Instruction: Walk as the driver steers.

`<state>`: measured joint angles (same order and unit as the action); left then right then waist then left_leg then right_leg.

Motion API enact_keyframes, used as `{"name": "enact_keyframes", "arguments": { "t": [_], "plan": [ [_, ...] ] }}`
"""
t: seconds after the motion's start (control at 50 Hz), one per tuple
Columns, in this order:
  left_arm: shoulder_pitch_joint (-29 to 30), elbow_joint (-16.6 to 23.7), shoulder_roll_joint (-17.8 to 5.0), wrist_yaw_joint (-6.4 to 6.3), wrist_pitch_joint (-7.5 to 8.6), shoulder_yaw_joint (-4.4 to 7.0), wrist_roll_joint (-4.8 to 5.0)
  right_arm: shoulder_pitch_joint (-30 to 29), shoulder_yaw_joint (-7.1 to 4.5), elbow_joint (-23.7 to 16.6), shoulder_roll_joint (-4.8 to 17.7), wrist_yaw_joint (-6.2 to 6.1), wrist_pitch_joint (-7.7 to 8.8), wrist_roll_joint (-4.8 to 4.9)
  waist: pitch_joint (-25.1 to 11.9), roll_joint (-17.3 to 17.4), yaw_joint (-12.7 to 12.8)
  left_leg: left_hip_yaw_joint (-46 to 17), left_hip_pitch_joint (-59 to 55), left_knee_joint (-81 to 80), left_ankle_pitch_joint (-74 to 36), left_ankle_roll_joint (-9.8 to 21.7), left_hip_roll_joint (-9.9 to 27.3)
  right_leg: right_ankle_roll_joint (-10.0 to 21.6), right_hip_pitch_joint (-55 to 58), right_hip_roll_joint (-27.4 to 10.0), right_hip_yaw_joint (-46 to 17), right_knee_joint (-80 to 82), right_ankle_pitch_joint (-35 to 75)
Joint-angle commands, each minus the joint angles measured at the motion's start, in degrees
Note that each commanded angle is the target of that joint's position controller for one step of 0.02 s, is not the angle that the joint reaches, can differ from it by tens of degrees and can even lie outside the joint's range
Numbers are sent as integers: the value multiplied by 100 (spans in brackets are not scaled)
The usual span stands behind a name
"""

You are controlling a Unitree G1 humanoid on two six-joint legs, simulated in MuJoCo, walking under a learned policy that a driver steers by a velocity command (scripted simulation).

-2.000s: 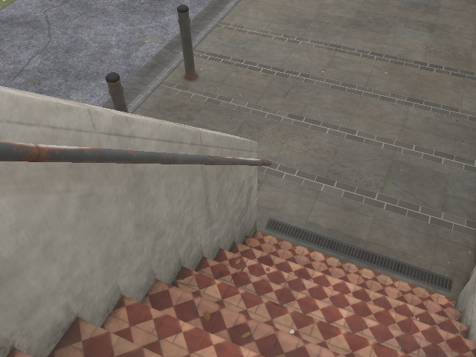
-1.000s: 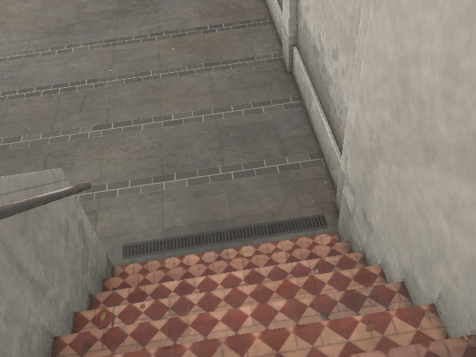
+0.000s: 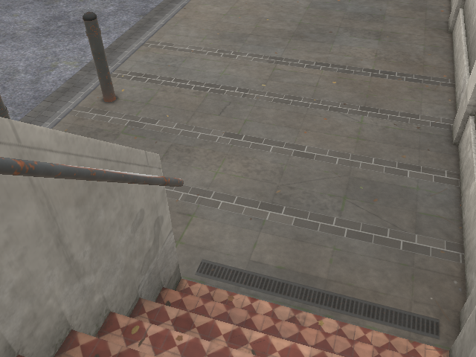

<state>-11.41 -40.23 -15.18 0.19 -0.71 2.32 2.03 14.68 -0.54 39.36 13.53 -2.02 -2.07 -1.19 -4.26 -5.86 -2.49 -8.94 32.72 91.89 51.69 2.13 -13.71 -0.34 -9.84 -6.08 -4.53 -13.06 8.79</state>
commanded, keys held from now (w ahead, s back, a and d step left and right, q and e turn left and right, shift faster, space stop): no key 0.68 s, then w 0.32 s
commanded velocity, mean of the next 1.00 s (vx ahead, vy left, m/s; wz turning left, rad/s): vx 0.08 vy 0.00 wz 0.12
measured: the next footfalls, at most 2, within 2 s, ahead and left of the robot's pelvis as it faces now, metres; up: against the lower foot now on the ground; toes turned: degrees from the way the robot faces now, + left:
left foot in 0.80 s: -0.06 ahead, +0.07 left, +0.21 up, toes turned +4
right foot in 1.34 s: +0.11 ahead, -0.11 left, +0.00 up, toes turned +3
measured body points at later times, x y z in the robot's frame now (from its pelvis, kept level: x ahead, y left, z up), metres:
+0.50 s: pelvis -0.01 -0.06 -0.05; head -0.05 -0.10 +0.40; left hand -0.07 +0.17 -0.18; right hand +0.20 -0.22 -0.16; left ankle +0.00 +0.08 -0.38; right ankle +0.06 -0.11 -0.78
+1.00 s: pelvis -0.03 -0.01 +0.07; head -0.06 +0.00 +0.52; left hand +0.02 +0.28 -0.06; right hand -0.07 -0.24 -0.08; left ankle -0.10 +0.07 -0.56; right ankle +0.12 -0.17 -0.59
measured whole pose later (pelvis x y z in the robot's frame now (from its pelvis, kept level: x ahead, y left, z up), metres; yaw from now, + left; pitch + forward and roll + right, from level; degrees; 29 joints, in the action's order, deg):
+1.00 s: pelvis -0.03 -0.01 +0.07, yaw +6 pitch -1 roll +2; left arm -17.8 -50.7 -16.9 0.3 -2.5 6.1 0.2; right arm 29.7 2.0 56.5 9.8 -3.8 -0.5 -2.4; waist -4.6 -3.3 -3.7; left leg 2.1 25.0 71.3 45.4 5.7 -6.1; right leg -0.2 -38.4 8.7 -21.6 -61.4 -9.3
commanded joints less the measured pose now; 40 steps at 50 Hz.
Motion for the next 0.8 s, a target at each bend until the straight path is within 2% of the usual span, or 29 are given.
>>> {"name": "enact_keyframes", "arguments": {
  "t": [0.02,0.04,0.06,0.08,0.1,0.12,0.14,0.16,0.18,0.22,0.24,0.34,0.36,0.42,0.54,0.6,0.64,0.66,0.68,0.72,0.74,0.76,0.78,0.8],
  "plan": [
    [-2529,-661,-628,219,90,39,75,789,-111,-255,-239,38,21,213,-276,-956,236,766,4230,4077,732,316,76,-152,3525,-1102,-472,-3179,4548],
    [-2747,-711,-1129,217,211,268,126,609,-117,-248,-125,-63,124,151,-458,-1369,449,916,4841,4890,-15,222,262,435,3283,-1614,-1548,-2432,2921],
    [-2346,-533,-1363,56,284,309,140,-369,-106,-484,-2,-98,177,-34,-263,-1826,811,591,5398,5038,-752,42,386,1023,2681,-1998,-2768,-1140,-863],
    [-1370,-338,-722,-81,221,47,13,-1568,-232,-572,386,-127,79,-229,493,-382,737,-39,5237,5182,-2040,-84,421,857,1238,-1632,-2477,-514,-2809],
    [-864,-185,-617,-143,201,-100,-197,-1757,-207,-659,297,-114,-66,-158,727,-150,479,-66,4564,4853,-2705,-191,441,782,-58,-1481,-2314,-447,-2917],
    [-611,-166,-409,-192,147,-230,-246,-1534,-151,-548,135,-74,-211,-97,818,108,189,-48,4313,4777,-2933,-308,376,632,-655,-1236,-1896,-601,-2764],
    [-663,-191,-403,-205,126,-298,-228,-1296,-105,-373,-50,-78,-360,-89,775,285,87,63,4038,4965,-2957,-408,247,505,-1090,-944,-1529,-750,-2575],
    [-786,-236,-430,-170,125,-311,-214,-1026,-89,-233,-156,-129,-441,-104,696,128,64,295,4027,5349,-2884,-487,111,378,-1187,-679,-1269,-851,-2270],
    [-993,-331,-404,-147,142,-356,-144,-983,-80,-217,-182,-174,-482,-124,676,110,94,288,4144,5408,-2808,-547,70,338,-1092,-579,-1219,-940,-1930],
    [-1364,-536,-387,-112,146,-407,-103,-1010,-42,-175,-251,-257,-551,-122,686,58,213,334,4327,5446,-2717,-606,43,252,-893,-400,-1100,-1010,-1847],
    [-1513,-656,-357,-146,154,-435,-92,-1102,-13,-181,-320,-254,-551,-153,711,64,282,264,4492,5440,-2759,-675,37,289,-737,-313,-1043,-1111,-2095],
    [-2066,-902,-345,-276,166,-451,-140,-1388,25,-165,-336,-221,-574,-91,631,-65,630,355,4653,5215,-2465,-792,154,529,75,-388,-1266,-950,-2273],
    [-2142,-931,-369,-302,148,-419,-171,-1467,40,-192,-378,-206,-575,-87,552,-131,688,442,4699,5419,-2361,-782,195,660,327,-433,-1327,-847,-2426],
    [-2200,-885,-385,-301,123,-366,-216,-1673,61,-234,-362,-157,-595,-30,708,140,792,513,4544,5211,-2046,-629,351,919,444,-641,-1568,-501,-2571],
    [-2109,-857,-400,-280,131,-309,-260,-1680,140,-174,-444,-121,-560,1,775,535,798,618,3803,4854,-1719,-432,483,1580,211,-796,-1407,-138,-2645],
    [-2048,-853,-435,-272,131,-283,-264,-1606,167,-175,-450,-133,-532,2,672,544,786,711,3369,4624,-1560,-347,582,1839,184,-834,-1249,-4,-2523],
    [-1948,-806,-488,-273,144,-243,-262,-1621,180,-227,-404,-111,-507,-16,588,493,781,836,3067,4174,-1534,-294,711,1859,229,-834,-1122,116,-2543],
    [-1970,-861,-543,-296,91,-205,-235,-1653,214,-344,-401,-70,-506,-53,577,300,746,801,3078,3558,-1033,-182,892,1701,479,-833,-1180,191,-2982],
    [-2008,-864,-575,-298,57,-173,-250,-1696,227,-370,-370,-37,-488,-58,548,231,825,982,2891,3289,-879,-124,935,1646,510,-802,-1111,334,-3013],
    [-2054,-948,-684,-286,29,-108,-244,-1405,258,-324,-314,31,-443,-42,494,-9,739,1108,1974,2705,-396,100,1036,1504,34,-847,-958,722,-3622],
    [-1857,-938,-795,-272,29,-50,-159,-1153,291,-293,-272,62,-408,-20,507,-103,563,1166,1018,2140,-183,300,1047,1344,-629,-827,-710,1056,-3873],
    [-1511,-900,-937,-245,18,22,-36,-673,329,-174,-213,90,-375,-2,529,-217,239,1259,-352,1294,95,578,974,1064,-1590,-719,-308,1421,-4107],
    [-1353,-907,-1059,-218,-13,115,117,-247,387,-60,-188,130,-334,-35,570,-500,49,1427,-1570,344,662,859,779,789,-2327,-647,-45,1858,-4240],
    [-1414,-959,-1145,-222,-67,221,190,199,446,81,-169,178,-282,-88,890,-634,-62,1508,-2156,-566,923,1051,558,583,-2697,-653,-142,2143,-4284]
  ]
}}
Velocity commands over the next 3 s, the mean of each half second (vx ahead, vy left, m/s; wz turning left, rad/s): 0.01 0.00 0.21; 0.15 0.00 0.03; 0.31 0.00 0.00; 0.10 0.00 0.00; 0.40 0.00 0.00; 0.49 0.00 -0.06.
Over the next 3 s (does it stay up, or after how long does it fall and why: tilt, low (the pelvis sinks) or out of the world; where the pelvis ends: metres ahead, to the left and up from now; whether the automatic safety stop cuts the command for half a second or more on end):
stays up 0.49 0.08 -0.34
